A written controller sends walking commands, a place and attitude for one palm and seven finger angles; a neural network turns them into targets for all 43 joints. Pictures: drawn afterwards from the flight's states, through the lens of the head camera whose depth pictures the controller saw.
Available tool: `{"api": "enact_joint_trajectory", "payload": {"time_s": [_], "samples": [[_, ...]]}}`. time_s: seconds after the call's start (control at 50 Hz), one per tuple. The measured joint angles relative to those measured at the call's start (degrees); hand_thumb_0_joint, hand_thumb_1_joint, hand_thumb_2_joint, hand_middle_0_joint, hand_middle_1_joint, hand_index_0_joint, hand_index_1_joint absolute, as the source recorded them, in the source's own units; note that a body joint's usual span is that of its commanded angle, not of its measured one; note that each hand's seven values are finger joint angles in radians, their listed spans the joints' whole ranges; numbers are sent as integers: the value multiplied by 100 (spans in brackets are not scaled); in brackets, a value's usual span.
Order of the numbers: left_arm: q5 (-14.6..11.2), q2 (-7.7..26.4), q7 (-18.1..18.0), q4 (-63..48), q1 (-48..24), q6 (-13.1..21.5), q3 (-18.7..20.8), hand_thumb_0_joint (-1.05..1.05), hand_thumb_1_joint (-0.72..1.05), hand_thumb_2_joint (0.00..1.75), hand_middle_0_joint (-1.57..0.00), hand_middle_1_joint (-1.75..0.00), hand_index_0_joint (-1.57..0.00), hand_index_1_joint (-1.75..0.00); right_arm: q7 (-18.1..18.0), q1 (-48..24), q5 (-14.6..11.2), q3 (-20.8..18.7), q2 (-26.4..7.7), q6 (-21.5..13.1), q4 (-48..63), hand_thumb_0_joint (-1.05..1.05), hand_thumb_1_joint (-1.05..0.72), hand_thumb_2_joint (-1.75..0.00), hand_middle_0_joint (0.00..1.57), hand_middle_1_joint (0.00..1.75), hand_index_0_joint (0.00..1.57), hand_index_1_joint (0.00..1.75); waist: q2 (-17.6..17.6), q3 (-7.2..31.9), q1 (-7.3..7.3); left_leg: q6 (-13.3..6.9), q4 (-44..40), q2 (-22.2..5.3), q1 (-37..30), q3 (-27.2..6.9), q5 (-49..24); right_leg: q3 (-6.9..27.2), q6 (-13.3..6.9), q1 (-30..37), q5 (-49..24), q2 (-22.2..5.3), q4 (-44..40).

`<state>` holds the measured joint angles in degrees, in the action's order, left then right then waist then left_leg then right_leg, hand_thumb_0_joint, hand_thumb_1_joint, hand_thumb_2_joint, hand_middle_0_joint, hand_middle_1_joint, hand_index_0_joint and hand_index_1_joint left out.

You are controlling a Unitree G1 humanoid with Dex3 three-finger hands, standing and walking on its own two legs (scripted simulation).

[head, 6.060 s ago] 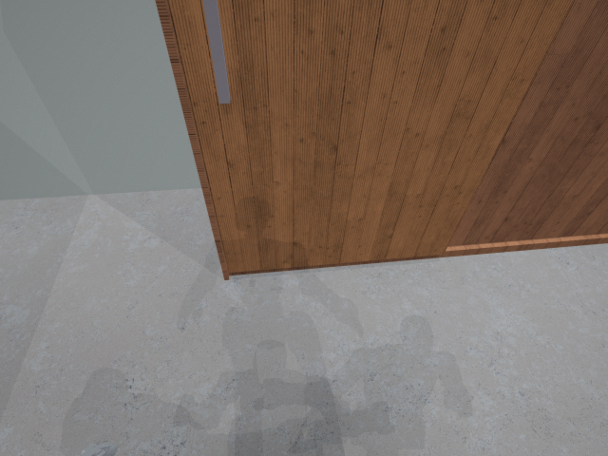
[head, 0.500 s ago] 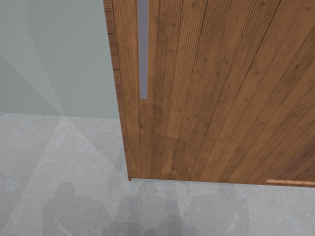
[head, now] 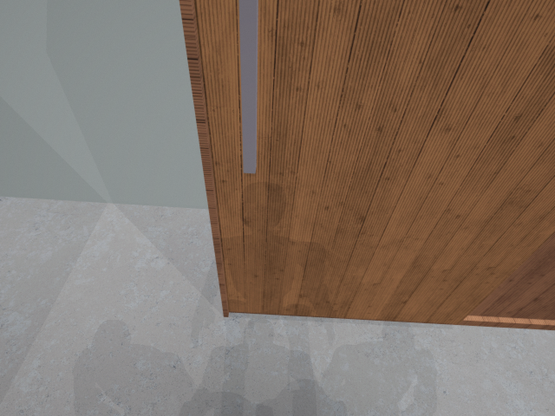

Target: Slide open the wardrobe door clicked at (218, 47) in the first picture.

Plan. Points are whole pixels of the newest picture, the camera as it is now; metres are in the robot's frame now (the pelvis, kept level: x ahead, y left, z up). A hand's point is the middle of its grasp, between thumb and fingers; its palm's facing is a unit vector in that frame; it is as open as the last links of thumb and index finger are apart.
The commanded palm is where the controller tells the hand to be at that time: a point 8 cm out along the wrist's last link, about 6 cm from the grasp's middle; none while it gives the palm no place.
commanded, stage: look again from close up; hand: left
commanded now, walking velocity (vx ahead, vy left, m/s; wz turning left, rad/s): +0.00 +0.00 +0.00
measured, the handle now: (250, 85) +0.58 +0.10 +0.20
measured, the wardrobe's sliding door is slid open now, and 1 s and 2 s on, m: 0.00 0.00 0.00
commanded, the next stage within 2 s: shuffle to correct the standing spot in 1.68 s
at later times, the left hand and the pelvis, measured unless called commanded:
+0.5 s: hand out of the picture +0.01 +0.19 -0.18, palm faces +0.00 -0.98 -0.22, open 7.4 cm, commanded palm none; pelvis +0.01 +0.00 +0.00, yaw +0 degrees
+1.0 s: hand out of the picture +0.01 +0.18 -0.17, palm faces +0.00 -0.98 -0.20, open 7.4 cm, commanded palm none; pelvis +0.01 -0.01 +0.00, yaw -1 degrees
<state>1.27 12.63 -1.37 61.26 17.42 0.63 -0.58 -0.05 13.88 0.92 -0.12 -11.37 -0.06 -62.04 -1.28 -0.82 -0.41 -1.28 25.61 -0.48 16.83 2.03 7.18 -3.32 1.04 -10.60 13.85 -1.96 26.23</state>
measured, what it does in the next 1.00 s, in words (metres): stands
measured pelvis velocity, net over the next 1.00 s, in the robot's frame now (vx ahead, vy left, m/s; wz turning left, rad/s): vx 0.01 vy -0.01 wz -0.01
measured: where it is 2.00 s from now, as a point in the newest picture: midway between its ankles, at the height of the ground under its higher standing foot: outside the picture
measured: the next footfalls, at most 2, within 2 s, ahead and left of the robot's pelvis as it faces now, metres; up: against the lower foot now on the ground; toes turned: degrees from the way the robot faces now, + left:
none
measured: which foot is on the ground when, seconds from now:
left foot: down 0.00-1.00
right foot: down 0.00-1.00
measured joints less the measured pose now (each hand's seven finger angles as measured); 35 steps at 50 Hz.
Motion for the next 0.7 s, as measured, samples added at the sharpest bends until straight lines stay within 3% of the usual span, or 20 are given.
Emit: {"api": "enact_joint_trajectory", "payload": {"time_s": [0.7], "samples": [[-12, -60, -2, 74, -46, 18, 6, 1, 91, 90, -20, -30, -20, -30, -21, -90, -12, 22, 34, -17, -133, 1, -91, -90, 20, 30, 20, 29, 26, -74, -14, 55, -120, -31, -163, 12, 40, 18, -33, 153, 30, 35, -126]]}}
